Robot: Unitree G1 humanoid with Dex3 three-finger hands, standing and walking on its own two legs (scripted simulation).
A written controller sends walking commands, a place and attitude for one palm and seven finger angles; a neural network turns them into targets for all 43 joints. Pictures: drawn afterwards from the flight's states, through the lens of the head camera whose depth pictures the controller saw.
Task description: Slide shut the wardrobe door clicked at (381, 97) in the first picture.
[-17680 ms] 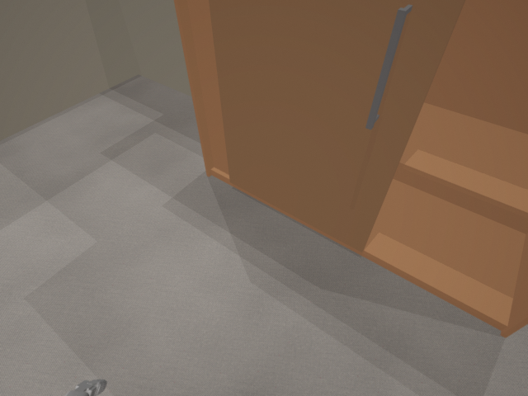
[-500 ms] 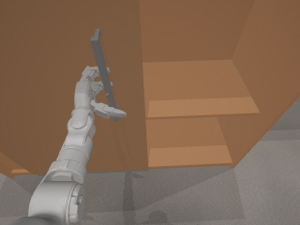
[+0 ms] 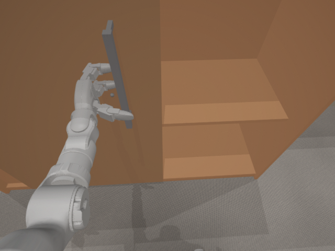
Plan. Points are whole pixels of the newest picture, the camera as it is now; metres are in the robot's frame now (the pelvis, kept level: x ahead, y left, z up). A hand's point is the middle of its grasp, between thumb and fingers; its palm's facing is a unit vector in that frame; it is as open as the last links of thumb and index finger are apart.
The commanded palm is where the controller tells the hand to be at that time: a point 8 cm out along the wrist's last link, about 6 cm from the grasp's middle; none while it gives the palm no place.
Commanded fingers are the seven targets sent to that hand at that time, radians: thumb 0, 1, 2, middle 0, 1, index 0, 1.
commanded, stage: move the hooked fingers beside the handle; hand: left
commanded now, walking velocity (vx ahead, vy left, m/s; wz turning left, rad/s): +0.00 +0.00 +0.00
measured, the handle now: (121, 85) +0.51 +0.11 +0.10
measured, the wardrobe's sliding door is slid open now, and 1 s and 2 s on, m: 0.57 0.57 0.57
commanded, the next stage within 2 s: feel for the door with the fingertips in 1.48 s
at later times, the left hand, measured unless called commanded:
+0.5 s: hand (104, 94) +0.47 +0.14 +0.11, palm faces +0.04 -1.00 +0.00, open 13.9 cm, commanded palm +0.44 +0.19 +0.11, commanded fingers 0.00 -0.50 0.30 -0.30 -1.20 -0.30 -1.20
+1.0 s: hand (101, 93) +0.47 +0.15 +0.11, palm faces +0.04 -1.00 +0.00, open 13.8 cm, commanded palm +0.45 +0.20 +0.11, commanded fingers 0.00 -0.50 0.30 -0.30 -1.20 -0.30 -1.20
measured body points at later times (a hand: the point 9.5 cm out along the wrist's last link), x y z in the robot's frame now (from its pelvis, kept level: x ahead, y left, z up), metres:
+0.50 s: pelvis +0.01 +0.00 +0.00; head +0.06 +0.00 +0.45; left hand +0.46 +0.20 +0.11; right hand +0.05 -0.25 -0.12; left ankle +0.00 +0.10 -0.72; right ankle +0.02 -0.12 -0.72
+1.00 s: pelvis +0.00 +0.00 +0.00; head +0.06 +0.00 +0.44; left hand +0.46 +0.20 +0.11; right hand +0.04 -0.26 -0.13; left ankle +0.00 +0.10 -0.72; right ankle +0.02 -0.12 -0.72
